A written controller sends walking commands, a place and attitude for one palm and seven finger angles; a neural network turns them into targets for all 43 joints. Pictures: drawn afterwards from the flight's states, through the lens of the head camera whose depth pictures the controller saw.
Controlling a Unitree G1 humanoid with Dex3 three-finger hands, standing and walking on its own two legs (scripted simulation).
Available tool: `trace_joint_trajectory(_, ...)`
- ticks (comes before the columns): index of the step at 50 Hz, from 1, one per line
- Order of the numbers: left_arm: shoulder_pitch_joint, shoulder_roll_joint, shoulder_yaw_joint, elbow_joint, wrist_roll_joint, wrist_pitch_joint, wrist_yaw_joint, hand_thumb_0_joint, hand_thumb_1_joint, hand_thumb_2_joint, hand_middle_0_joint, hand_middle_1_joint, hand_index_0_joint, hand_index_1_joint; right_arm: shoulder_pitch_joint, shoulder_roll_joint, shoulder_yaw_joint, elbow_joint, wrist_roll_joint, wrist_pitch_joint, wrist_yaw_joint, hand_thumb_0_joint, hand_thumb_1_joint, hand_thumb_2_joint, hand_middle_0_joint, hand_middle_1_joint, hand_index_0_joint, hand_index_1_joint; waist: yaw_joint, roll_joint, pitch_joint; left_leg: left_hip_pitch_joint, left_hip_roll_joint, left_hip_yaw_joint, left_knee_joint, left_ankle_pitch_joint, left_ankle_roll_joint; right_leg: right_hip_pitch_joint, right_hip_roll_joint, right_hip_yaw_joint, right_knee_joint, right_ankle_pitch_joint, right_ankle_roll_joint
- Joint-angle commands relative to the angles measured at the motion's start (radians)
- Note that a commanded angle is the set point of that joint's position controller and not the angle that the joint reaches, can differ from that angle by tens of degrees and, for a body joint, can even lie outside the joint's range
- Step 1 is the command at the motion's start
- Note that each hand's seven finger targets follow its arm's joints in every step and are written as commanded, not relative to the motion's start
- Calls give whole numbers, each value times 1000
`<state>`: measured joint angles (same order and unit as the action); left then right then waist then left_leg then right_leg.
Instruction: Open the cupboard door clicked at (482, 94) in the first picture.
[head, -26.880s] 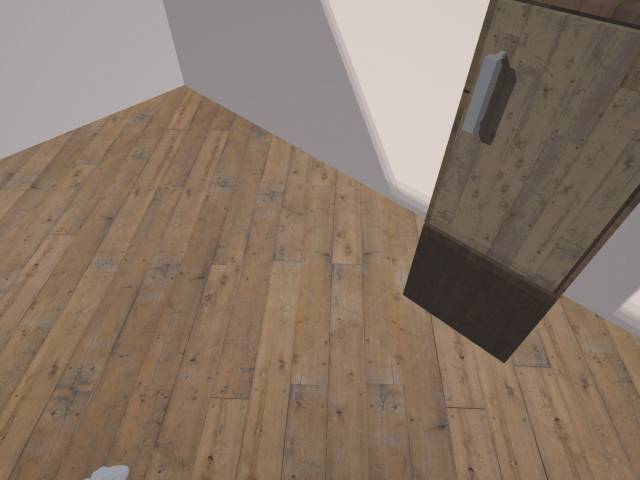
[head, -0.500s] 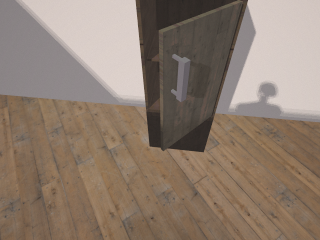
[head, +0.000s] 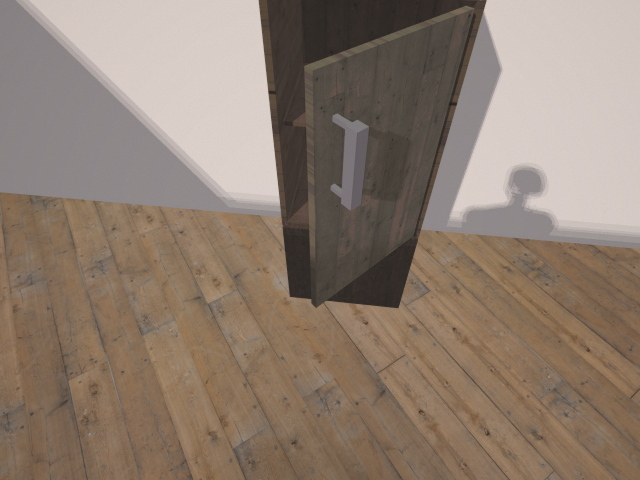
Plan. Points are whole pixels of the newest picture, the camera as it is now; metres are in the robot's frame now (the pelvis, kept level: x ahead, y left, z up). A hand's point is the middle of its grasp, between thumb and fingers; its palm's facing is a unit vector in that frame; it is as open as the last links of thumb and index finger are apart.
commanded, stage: look to check the result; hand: left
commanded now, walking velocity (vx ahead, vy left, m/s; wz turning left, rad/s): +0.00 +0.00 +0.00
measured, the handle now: (345, 162) +0.57 -0.01 +0.09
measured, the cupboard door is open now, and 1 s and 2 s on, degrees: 48 48 48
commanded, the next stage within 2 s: walk to a spot facing it in 0.44 s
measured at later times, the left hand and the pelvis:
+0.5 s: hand out of the picture +0.02 +0.18 -0.17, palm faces +0.03 -0.98 -0.22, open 7.4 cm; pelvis +0.01 -0.01 +0.00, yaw +0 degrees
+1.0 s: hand out of the picture +0.08 +0.18 -0.17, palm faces -0.14 -0.96 -0.26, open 7.4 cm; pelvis +0.00 -0.01 -0.01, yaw -12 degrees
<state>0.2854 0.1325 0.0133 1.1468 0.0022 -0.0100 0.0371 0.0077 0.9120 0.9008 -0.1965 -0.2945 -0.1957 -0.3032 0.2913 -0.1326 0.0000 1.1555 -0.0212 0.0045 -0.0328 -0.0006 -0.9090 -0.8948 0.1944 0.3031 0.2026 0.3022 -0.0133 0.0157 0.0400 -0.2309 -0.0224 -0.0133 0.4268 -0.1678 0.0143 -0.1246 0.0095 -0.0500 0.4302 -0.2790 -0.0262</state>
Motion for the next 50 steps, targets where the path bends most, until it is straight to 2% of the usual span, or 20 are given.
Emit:
trace_joint_trajectory(1,79,113,22,-20,3,-9,3,0,900,900,-200,-300,-200,-300,46,-96,-15,-30,3,-8,-6,0,-900,-900,200,300,200,300,10,-10,29,37,99,-81,-59,109,21,-61,-112,89,-113,97,-24)
trace_joint_trajectory(3,72,112,20,-16,2,-7,2,0,900,900,-200,-300,-200,-300,40,-94,-13,-27,2,-6,-7,0,-900,-900,200,300,200,300,6,-5,52,31,99,-85,-68,92,19,-72,-111,93,-119,79,-24)
trace_joint_trajectory(6,75,123,22,-16,4,-9,1,0,900,900,-200,-300,-200,-300,30,-113,-16,-33,4,-7,-8,0,-900,-900,200,300,200,300,8,-14,29,50,103,-86,-65,107,22,-60,-109,93,-121,92,-23)
trace_joint_trajectory(14,54,144,22,-18,4,-14,0,0,900,900,-200,-300,-200,-300,-1,-135,-20,-34,4,-10,-7,0,-900,-900,200,300,200,300,4,-27,26,63,106,-84,-68,130,20,-43,-116,96,-132,141,-22)
trace_joint_trajectory(18,38,158,25,-22,5,-15,-2,0,900,900,-200,-300,-200,-300,-25,-153,-22,-39,4,-12,-7,0,-900,-900,200,300,200,300,7,-6,29,69,108,-86,-75,138,21,-40,-116,100,-135,156,-22)
trace_joint_trajectory(21,31,175,28,-26,6,-19,-3,0,900,900,-200,-300,-200,-300,-42,-173,-25,-46,6,-13,-7,0,-900,-900,200,300,200,300,10,-31,19,79,111,-84,-74,139,21,-33,-117,100,-144,166,-22)
trace_joint_trajectory(28,-12,205,30,-36,6,-19,-7,0,900,900,-200,-300,-200,-300,-74,-200,-26,-47,3,-15,-4,0,-900,-900,200,300,200,300,8,-17,13,83,116,-88,-90,145,18,-18,-120,105,-150,175,-23)
trace_joint_trajectory(31,8,162,29,-37,6,-1,-5,0,900,900,-200,-300,-200,-300,-45,-150,-21,-46,2,-2,-10,0,-900,-900,200,300,200,300,8,-18,0,99,125,-49,-49,143,7,-46,-119,131,-122,228,-18)
trace_joint_trajectory(36,-18,208,65,-96,14,28,-15,0,900,900,-200,-300,-200,-300,-51,-191,-54,-99,2,15,-18,0,-900,-900,200,300,200,300,7,-49,6,47,145,2,20,62,3,-89,-118,190,-44,273,-38)
trace_joint_trajectory(39,-37,210,74,-136,16,39,-23,0,900,900,-200,-300,-200,-300,-57,-204,-67,-137,-1,16,-21,0,-900,-900,200,300,200,300,4,-15,3,48,175,-12,15,18,16,-144,-92,210,7,234,-38)
trace_joint_trajectory(40,-41,206,77,-149,17,40,-26,0,900,900,-200,-300,-200,-300,-55,-212,-72,-146,-2,14,-22,0,-900,-900,200,300,200,300,2,21,-3,61,198,-29,-1,16,26,-169,-71,200,41,219,-31)
trace_joint_trajectory(42,-48,192,78,-170,19,45,-32,0,900,900,-200,-300,-200,-300,-41,-240,-80,-161,-5,12,-24,0,-900,-900,200,300,200,300,3,88,-14,72,276,-104,-60,-11,74,-219,-18,152,151,119,-13)
trace_joint_trajectory(43,-47,178,79,-180,18,48,-37,0,900,900,-200,-300,-200,-300,-38,-257,-85,-170,-8,9,-25,0,-900,-900,200,300,200,300,5,152,-21,69,337,-154,-106,1,112,-240,7,115,256,-6,-5)
trace_joint_trajectory(44,-58,172,80,-192,19,53,-41,0,900,900,-200,-300,-200,-300,-35,-262,-89,-177,-10,5,-24,0,-900,-900,200,300,200,300,4,197,-17,64,393,-179,-148,36,154,-269,11,70,380,-187,7)
trace_joint_trajectory(45,-72,166,82,-207,19,58,-45,0,900,900,-200,-300,-200,-300,-33,-265,-88,-187,-14,2,-23,0,-900,-900,200,300,200,300,0,198,-21,48,424,-185,-161,61,180,-273,-9,70,452,-264,10)
trace_joint_trajectory(46,-68,156,82,-210,18,57,-48,0,900,900,-200,-300,-200,-300,-54,-261,-87,-197,-14,0,-23,0,-900,-900,200,300,200,300,20,150,-36,36,430,-158,-138,83,180,-246,-32,85,445,-263,5)
trace_joint_trajectory(47,-50,147,82,-208,18,56,-52,0,900,900,-200,-300,-200,-300,-82,-264,-88,-208,-17,-1,-22,0,-900,-900,200,300,200,300,36,134,-39,4,409,-104,-109,119,157,-204,-35,68,391,-232,6)
trace_joint_trajectory(48,-14,146,84,-201,18,53,-53,0,900,900,-200,-300,-200,-300,-105,-266,-89,-217,-16,2,-20,0,-900,-900,200,300,200,300,56,103,-48,-25,380,-47,-51,133,126,-132,-32,50,300,-165,9)
trace_joint_trajectory(49,37,154,89,-187,19,49,-53,0,900,900,-200,-300,-200,-300,-127,-266,-91,-227,-12,6,-19,0,-900,-900,200,300,200,300,80,53,-53,-62,331,16,38,98,85,-58,-25,34,163,-47,12)
trace_joint_trajectory(50,66,210,98,-184,26,40,-46,0,900,900,-200,-300,-200,-300,-137,-235,-90,-243,-1,15,-14,0,-900,-900,200,300,200,300,92,-111,-30,-149,221,90,209,-64,14,-12,-97,177,-49,95,-14)
